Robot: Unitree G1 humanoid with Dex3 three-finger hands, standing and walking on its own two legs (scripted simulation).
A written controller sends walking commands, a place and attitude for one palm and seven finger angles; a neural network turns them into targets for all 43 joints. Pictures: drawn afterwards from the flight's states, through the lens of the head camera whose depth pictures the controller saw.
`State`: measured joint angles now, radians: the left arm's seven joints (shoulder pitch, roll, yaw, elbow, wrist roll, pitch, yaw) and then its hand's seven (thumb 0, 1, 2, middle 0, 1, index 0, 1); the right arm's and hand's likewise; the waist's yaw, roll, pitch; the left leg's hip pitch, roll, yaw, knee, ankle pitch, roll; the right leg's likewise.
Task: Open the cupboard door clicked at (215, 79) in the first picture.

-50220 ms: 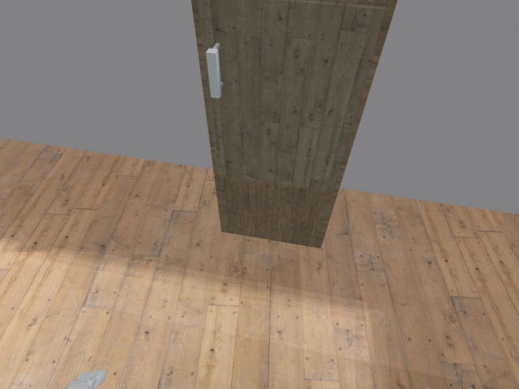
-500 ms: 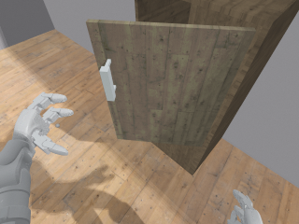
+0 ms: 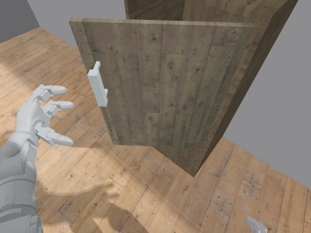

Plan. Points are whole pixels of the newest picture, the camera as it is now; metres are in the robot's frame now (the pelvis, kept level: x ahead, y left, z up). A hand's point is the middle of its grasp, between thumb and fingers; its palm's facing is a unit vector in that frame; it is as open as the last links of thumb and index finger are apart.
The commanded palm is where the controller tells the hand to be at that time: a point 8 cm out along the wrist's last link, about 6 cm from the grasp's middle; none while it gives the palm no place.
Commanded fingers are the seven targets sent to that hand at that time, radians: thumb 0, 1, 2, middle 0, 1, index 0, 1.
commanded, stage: move the hooked fingers beside the handle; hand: left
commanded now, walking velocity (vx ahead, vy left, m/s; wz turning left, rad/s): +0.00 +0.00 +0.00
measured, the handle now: (100, 84) +0.50 +0.18 +0.09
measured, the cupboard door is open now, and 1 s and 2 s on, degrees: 37 37 37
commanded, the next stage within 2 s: none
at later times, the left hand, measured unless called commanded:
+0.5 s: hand (72, 101) +0.43 +0.23 +0.09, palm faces -0.04 -1.00 +0.00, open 14.0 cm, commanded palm +0.40 +0.29 +0.10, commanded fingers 0.00 -0.50 0.30 -0.30 -1.20 -0.30 -1.20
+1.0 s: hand (79, 92) +0.46 +0.23 +0.09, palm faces -0.03 -1.00 +0.01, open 14.0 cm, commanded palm +0.44 +0.28 +0.09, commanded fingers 0.00 -0.50 0.30 -0.30 -1.20 -0.30 -1.20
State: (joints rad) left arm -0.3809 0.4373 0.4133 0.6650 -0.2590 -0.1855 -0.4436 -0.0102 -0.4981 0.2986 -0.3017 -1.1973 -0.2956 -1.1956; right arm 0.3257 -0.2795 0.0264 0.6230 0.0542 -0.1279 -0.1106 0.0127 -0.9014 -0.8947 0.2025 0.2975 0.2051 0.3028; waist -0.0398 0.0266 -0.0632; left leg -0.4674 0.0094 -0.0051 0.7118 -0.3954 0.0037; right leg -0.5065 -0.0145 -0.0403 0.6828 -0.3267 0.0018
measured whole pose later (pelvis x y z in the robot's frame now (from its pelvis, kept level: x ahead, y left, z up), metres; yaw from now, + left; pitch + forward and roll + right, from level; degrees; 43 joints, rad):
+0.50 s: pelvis +0.00 +0.00 -0.01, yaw +0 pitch +12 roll -1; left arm -0.65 0.49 0.39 0.96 -0.21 -0.25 -0.43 -0.01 -0.50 0.30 -0.30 -1.20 -0.30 -1.20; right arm 0.34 -0.28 0.03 0.63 0.05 -0.05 -0.09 0.01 -0.90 -0.89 0.20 0.30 0.21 0.30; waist -0.08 0.02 -0.07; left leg -0.56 0.01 0.00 0.76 -0.41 0.01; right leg -0.59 -0.01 -0.04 0.72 -0.33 0.01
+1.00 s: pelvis +0.00 +0.01 -0.01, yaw -2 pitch +15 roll -1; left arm -0.77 0.55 0.44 1.10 -0.17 -0.29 -0.41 -0.01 -0.50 0.30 -0.30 -1.20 -0.30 -1.20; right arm 0.40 -0.28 0.03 0.63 0.04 0.03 -0.07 0.01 -0.90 -0.89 0.20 0.30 0.20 0.30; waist -0.12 0.02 -0.09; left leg -0.63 0.03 0.02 0.80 -0.42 0.01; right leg -0.67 0.00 -0.02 0.74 -0.33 0.01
